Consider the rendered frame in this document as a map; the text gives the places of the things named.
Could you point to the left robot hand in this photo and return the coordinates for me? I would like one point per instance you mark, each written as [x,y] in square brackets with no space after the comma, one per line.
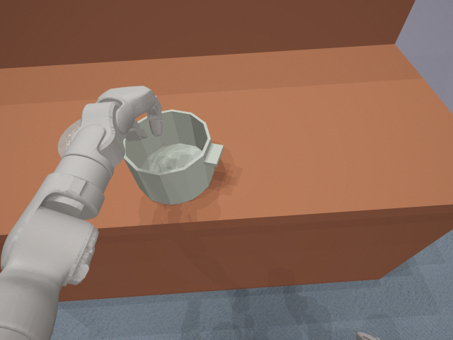
[141,99]

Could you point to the left robot forearm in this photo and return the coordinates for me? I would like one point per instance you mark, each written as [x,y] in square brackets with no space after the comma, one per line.
[77,185]

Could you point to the pot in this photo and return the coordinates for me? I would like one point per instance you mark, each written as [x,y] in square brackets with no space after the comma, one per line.
[178,165]

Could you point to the table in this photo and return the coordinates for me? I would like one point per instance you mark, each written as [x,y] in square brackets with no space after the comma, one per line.
[338,156]

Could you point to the left robot upper arm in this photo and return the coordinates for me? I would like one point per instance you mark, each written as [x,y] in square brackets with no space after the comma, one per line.
[54,250]

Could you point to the lid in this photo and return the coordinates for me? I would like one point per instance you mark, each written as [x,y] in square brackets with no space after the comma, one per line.
[66,137]

